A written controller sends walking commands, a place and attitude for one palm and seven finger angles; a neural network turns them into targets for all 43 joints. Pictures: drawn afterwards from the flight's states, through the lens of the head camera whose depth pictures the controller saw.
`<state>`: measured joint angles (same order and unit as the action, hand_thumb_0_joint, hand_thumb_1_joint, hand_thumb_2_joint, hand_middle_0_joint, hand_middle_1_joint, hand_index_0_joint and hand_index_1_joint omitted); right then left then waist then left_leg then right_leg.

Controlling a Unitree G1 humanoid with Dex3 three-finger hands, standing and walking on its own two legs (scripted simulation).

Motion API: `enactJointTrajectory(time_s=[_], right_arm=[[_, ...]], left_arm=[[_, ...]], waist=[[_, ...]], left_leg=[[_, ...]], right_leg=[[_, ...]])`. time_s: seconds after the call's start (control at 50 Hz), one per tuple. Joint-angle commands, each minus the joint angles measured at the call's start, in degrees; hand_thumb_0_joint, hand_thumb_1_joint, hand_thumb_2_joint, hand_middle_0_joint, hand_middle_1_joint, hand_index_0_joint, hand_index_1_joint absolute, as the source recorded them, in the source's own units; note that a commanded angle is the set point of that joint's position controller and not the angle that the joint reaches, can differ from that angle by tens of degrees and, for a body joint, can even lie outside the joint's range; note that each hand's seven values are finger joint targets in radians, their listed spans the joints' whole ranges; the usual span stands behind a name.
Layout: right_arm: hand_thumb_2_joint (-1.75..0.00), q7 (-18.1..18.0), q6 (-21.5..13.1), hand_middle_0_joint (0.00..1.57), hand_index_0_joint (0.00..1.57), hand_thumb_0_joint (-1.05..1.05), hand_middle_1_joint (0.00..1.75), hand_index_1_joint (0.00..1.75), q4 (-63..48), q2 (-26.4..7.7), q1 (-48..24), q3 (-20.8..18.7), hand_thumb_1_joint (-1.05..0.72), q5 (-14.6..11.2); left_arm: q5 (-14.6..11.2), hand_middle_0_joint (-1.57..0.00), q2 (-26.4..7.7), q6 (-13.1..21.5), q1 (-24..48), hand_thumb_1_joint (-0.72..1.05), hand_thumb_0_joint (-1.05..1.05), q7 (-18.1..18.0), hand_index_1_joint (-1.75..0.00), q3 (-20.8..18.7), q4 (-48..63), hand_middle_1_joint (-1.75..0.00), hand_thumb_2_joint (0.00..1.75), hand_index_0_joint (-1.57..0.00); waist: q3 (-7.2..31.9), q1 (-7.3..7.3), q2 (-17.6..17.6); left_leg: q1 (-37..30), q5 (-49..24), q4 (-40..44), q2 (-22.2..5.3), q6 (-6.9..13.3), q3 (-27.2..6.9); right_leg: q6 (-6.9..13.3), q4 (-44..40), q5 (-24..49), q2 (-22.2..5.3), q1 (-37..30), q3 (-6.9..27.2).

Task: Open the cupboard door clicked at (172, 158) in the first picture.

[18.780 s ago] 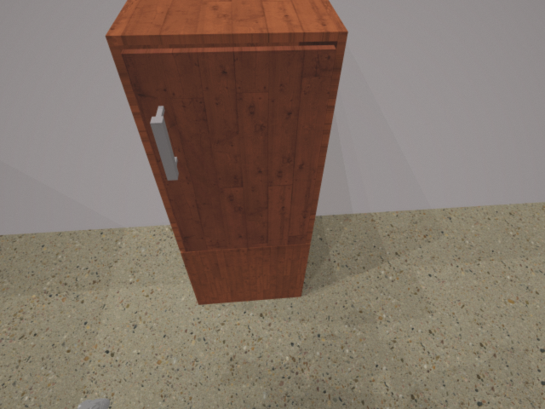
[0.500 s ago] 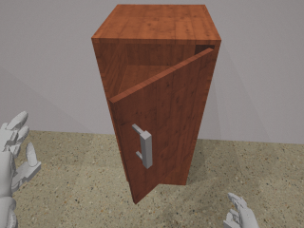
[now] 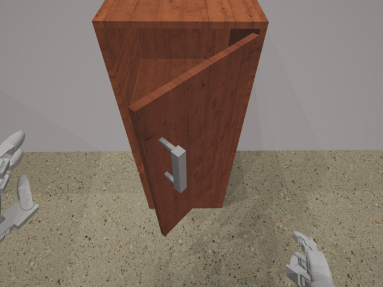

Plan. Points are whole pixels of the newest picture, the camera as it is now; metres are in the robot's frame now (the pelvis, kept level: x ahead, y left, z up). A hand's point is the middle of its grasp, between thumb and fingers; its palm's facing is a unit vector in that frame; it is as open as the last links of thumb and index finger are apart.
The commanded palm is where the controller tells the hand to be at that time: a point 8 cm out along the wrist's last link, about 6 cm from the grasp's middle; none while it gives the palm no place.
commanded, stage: step back with the hand held close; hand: left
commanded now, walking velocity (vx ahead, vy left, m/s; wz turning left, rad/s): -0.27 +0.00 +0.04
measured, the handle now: (172, 166) +0.35 +0.07 +0.06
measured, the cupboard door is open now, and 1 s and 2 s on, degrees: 46 46 46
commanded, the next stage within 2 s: stop stepping back and stand still in 0.74 s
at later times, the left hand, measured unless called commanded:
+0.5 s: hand out of the picture +0.09 +0.29 +0.15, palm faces +0.47 -0.77 -0.43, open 7.4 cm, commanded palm +0.04 +0.33 +0.17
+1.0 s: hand out of the picture +0.01 +0.26 +0.16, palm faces +0.32 -0.83 -0.46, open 7.4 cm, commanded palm -0.03 +0.31 +0.17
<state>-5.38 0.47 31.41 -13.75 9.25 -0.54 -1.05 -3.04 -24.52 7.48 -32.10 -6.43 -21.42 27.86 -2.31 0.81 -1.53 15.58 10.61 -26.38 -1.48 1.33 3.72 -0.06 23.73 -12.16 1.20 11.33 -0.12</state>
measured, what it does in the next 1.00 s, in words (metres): walks backwards: right foot, then left foot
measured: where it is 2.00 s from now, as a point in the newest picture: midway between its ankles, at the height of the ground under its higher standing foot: outside the picture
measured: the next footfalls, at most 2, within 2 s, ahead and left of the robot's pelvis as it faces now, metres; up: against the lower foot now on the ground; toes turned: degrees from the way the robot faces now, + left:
right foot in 0.86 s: -0.24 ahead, -0.09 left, +0.00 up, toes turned +1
left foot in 1.00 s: -0.06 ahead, +0.10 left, +0.00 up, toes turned -4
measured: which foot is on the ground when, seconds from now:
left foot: down 0.00-0.88, up 0.90-0.98, down 1.00-1.00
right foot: down 0.00-0.52, up 0.54-0.84, down 0.86-1.00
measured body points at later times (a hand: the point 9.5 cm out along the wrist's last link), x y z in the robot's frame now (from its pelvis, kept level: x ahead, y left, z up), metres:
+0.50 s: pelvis -0.09 +0.03 -0.02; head -0.07 +0.04 +0.43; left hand +0.06 +0.33 +0.18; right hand +0.09 -0.20 -0.10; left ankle -0.01 +0.11 -0.74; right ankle -0.03 -0.11 -0.74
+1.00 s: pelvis -0.19 +0.02 -0.02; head -0.20 +0.05 +0.43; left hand -0.01 +0.31 +0.19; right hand -0.04 -0.22 -0.09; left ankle -0.10 +0.10 -0.74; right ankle -0.29 -0.10 -0.74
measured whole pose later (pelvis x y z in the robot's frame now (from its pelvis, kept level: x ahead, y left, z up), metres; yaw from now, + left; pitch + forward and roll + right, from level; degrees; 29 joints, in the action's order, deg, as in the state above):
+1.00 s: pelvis -0.19 +0.02 -0.02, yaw -4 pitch +0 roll -3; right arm -4.3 -5.0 37.1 -11.7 12.3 1.8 0.1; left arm -4.1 -27.2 11.4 -34.6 -7.2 -24.0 33.3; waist 2.1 0.5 0.5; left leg 24.4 8.6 -33.9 -0.2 0.6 -0.3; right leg 0.1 28.5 -23.5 2.8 5.1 0.3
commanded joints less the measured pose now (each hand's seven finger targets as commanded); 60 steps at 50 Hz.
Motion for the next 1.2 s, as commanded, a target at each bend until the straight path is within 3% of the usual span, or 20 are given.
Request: enactJointTrajectory(time_s=[0.0,0.18,0.26,0.36,0.4,0.44,0.48,0.52,0.54,0.58,0.76,0.8,0.84,0.9,0.98,1.04,1.08,1.12,1.16,1.18], right_arm=[[-0.9,-0.2,-3.1,0.2,0.2,0.0,0.3,0.3,-9.7,-6.2,-4.9,-2.6,-0.9,0.3],[-0.9,-0.1,-6.4,0.2,0.2,0.0,0.3,0.3,-10.0,-7.4,-3.7,-2.7,-0.9,0.5],[-0.9,0.3,-7.8,0.2,0.2,0.0,0.3,0.3,-9.4,-6.7,-3.3,-2.9,-0.9,0.7],[-0.9,0.9,-8.4,0.2,0.2,0.0,0.3,0.3,-6.0,-5.7,-1.2,-3.3,-0.9,0.8],[-0.9,1.0,-8.0,0.2,0.2,0.0,0.3,0.3,-4.4,-4.8,-1.0,-2.9,-0.9,1.3],[-0.9,0.7,-7.5,0.2,0.2,0.0,0.3,0.3,-4.5,-4.5,-1.9,-2.3,-0.9,1.3],[-0.9,-0.2,-8.0,0.2,0.2,0.0,0.3,0.3,-5.4,-6.4,-3.5,-2.3,-0.9,1.2],[-0.9,-0.3,-9.0,0.2,0.2,0.0,0.3,0.3,-6.2,-6.0,-4.2,-2.5,-0.9,2.1],[-0.9,0.1,-9.5,0.2,0.2,0.0,0.3,0.3,-5.8,-5.5,-3.7,-2.8,-0.9,2.6],[-0.9,1.2,-10.4,0.2,0.2,0.0,0.3,0.3,-4.6,-5.0,-2.8,-3.3,-0.9,2.2],[-0.9,2.0,-10.0,0.2,0.2,0.0,0.3,0.3,-3.1,-4.8,-3.2,-2.1,-0.9,2.5],[-0.9,2.2,-8.4,0.2,0.2,0.0,0.3,0.3,-2.9,-4.2,-2.2,-1.9,-0.9,2.5],[-0.9,1.8,-8.1,0.2,0.2,0.0,0.3,0.3,-3.1,-3.8,-4.1,-0.9,-0.9,2.4],[-0.9,0.9,-8.8,0.2,0.2,0.0,0.3,0.3,-3.9,-4.6,-4.1,-1.4,-0.9,1.2],[-0.9,-0.5,-9.5,0.2,0.2,0.0,0.3,0.3,-3.7,-6.5,-3.0,-0.8,-0.9,0.4],[-0.9,-0.5,-11.3,0.2,0.2,0.0,0.3,0.3,-3.5,-5.6,-3.1,-0.5,-0.9,1.8],[-0.9,-0.1,-11.1,0.2,0.2,0.0,0.3,0.3,-4.1,-5.7,-3.0,-0.9,-0.9,2.0],[-0.9,0.5,-11.1,0.2,0.2,0.0,0.3,0.3,-4.7,-5.0,-2.3,-1.3,-0.9,1.7],[-0.9,1.0,-10.4,0.2,0.2,0.0,0.3,0.3,-3.8,-5.0,-1.9,-2.1,-0.9,1.8],[-0.9,1.1,-10.0,0.2,0.2,0.0,0.3,0.3,-2.8,-5.4,-1.6,-2.4,-0.9,1.9]], left_arm=[[0.0,-0.2,-10.6,4.4,-0.5,0.9,0.0,-2.3,-0.3,-9.8,12.7,-0.3,0.9,-0.2],[1.8,-0.2,-8.7,7.4,1.8,0.9,0.0,-3.1,-0.3,-10.5,14.0,-0.3,0.9,-0.2],[2.2,-0.2,-9.1,7.9,1.9,0.9,0.0,-2.9,-0.3,-11.5,13.7,-0.3,0.9,-0.2],[0.8,-0.2,-8.8,8.3,3.6,0.9,0.0,-3.3,-0.3,-8.6,15.9,-0.3,0.9,-0.2],[1.2,-0.2,-8.5,7.7,4.0,0.9,0.0,-4.1,-0.3,-8.1,14.1,-0.3,0.9,-0.2],[1.2,-0.2,-9.3,7.2,6.1,0.9,0.0,-4.2,-0.3,-8.4,14.0,-0.3,0.9,-0.2],[1.4,-0.2,-10.7,7.9,7.4,0.9,0.0,-4.2,-0.3,-10.0,15.3,-0.3,0.9,-0.2],[1.7,-0.2,-10.9,9.2,5.1,0.9,0.0,-3.6,-0.3,-12.2,15.6,-0.3,0.9,-0.2],[1.8,-0.2,-10.8,9.2,6.8,0.9,0.0,-3.7,-0.3,-12.0,17.1,-0.3,0.9,-0.2],[1.2,-0.2,-9.5,9.0,3.7,0.9,0.0,-3.9,-0.3,-10.8,16.7,-0.3,0.9,-0.2],[-1.5,-0.2,-10.1,6.8,1.5,0.9,0.0,-3.4,-0.3,-8.9,17.0,-0.3,0.9,-0.2],[-1.9,-0.2,-13.0,7.9,0.6,0.9,0.0,-2.7,-0.3,-10.7,17.3,-0.3,0.9,-0.2],[-2.2,-0.2,-15.8,9.2,2.6,0.9,0.0,-2.8,-0.3,-12.5,17.6,-0.3,0.9,-0.2],[-1.6,-0.2,-14.1,6.7,1.0,0.9,0.0,-2.5,-0.3,-12.4,14.7,-0.3,0.9,-0.2],[-1.2,-0.2,-11.5,5.5,5.4,0.9,0.0,-2.5,-0.3,-10.0,12.3,-0.3,0.9,-0.2],[-0.4,-0.2,-11.5,6.5,4.8,0.9,0.0,-2.6,-0.3,-9.8,12.5,-0.3,0.9,-0.2],[0.1,-0.2,-10.5,6.4,2.9,0.9,0.0,-2.8,-0.3,-9.7,12.6,-0.3,0.9,-0.2],[0.2,-0.2,-10.9,6.4,-1.8,0.9,0.0,-2.5,-0.3,-10.0,13.5,-0.3,0.9,-0.2],[-0.6,-0.2,-11.8,6.7,-4.2,0.9,0.0,-2.5,-0.3,-10.7,15.1,-0.3,0.9,-0.2],[-0.6,-0.2,-11.1,6.4,-1.8,0.9,0.0,-2.7,-0.3,-10.3,15.4,-0.3,0.9,-0.2]], waist=[[9.9,0.3,-2.5],[5.4,0.03,-9.4],[4.8,0.19,-7.3],[7.3,-1.3,7.6],[6.8,-1.84,7.7],[4.2,-1.97,7.0],[3.4,-0.86,-4.1],[8.5,-0.31,-17.0],[7.9,-0.59,-14.2],[10.0,-0.09,-5.3],[13.8,0.1,-12.3],[13.9,-0.33,-6.2],[11.5,-0.45,4.4],[11.0,-0.78,11.8],[4.9,-1.31,-6.6],[5.8,-0.56,-13.0],[4.3,-0.12,-13.0],[7.4,-0.11,-5.9],[7.4,-0.67,9.0],[4.5,-0.78,10.2]], left_leg=[[-3.9,-11.2,2.4,-3.9,1.0,-5.2],[19.7,25.7,14.6,-9.7,4.4,-13.4],[23.7,27.8,13.6,-10.3,5.2,-14.6],[-5.1,9.7,-15.3,1.2,-1.4,-4.9],[-4.9,6.8,-20.3,1.8,-1.4,-4.7],[-2.6,6.6,-10.3,0.5,-1.0,-6.6],[3.0,-1.6,4.5,-5.4,1.4,-13.2],[15.6,19.3,21.0,-16.6,5.6,-27.5],[15.2,20.0,21.3,-18.1,7.6,-28.7],[2.9,6.9,15.0,-15.8,8.0,-22.1],[-4.6,5.5,19.5,-9.2,-0.3,-11.0],[-10.0,-3.6,7.9,-5.4,-2.8,-6.0],[-13.4,1.7,-11.0,-0.2,-3.5,-2.4],[-4.9,3.0,-20.5,1.7,-2.3,-4.6],[-7.6,-11.9,3.1,-4.9,1.0,-12.1],[1.8,19.7,20.4,-8.0,0.6,-22.5],[10.7,28.1,23.2,-6.3,-1.4,-18.3],[7.1,18.4,12.6,-1.0,-2.3,-10.3],[-3.3,4.4,-14.5,3.1,-2.8,-5.5],[1.1,3.8,-23.0,2.6,-2.8,-5.9]], right_leg=[[-0.2,-1.0,13.3,-3.9,0.0,3.1],[-0.9,11.2,-1.5,0.5,-9.2,1.1],[-0.2,13.8,-3.3,1.2,-10.4,1.7],[7.0,-8.8,-12.7,-11.8,19.7,16.1],[8.4,-7.6,-0.4,-15.2,20.3,16.8],[5.9,-3.6,5.0,-12.4,17.1,12.3],[0.5,4.7,3.1,-2.3,10.8,5.7],[-1.2,28.5,-12.1,4.0,-2.5,1.6],[-0.7,36.5,-14.7,3.7,0.6,4.1],[-0.3,35.4,-15.7,2.1,8.7,4.2],[2.0,2.6,-15.1,3.7,-1.9,-3.8],[4.4,-10.6,-5.1,-2.3,1.5,1.3],[7.2,-14.2,0.9,-14.4,15.3,9.0],[7.4,-4.7,14.1,-12.7,10.2,4.8],[-0.7,2.8,0.9,-1.6,7.4,-0.6],[0.3,7.8,-14.6,2.2,-0.6,-1.3],[1.6,5.6,-15.6,3.5,-7.6,-3.3],[2.6,-4.1,-15.4,1.0,-7.8,-1.8],[8.3,-15.0,-22.3,-12.1,10.7,13.4],[11.1,-15.9,-22.4,-16.9,13.7,17.5]])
